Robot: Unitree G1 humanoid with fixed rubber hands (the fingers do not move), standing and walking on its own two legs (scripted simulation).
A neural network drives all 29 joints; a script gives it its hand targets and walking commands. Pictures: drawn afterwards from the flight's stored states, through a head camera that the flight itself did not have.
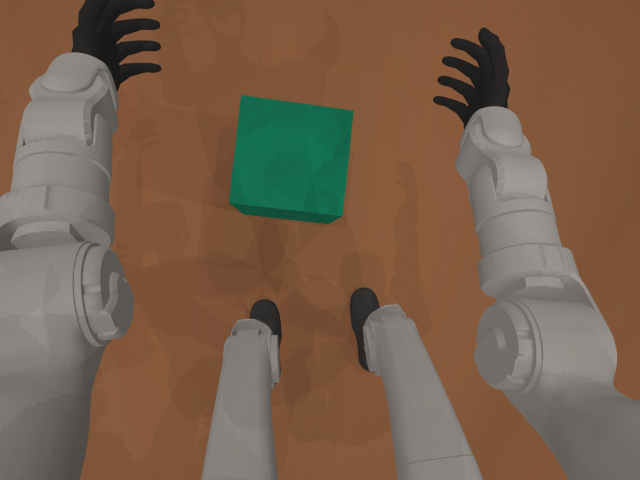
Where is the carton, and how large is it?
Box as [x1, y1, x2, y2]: [229, 95, 353, 223]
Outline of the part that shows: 241,95 229,203 244,214 324,223 329,223 341,216 353,111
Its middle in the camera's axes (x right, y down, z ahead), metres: -0.07 -0.15 +0.85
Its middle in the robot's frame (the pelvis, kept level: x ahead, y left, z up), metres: +0.52 +0.01 -0.53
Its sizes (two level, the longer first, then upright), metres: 0.210 0.200 0.250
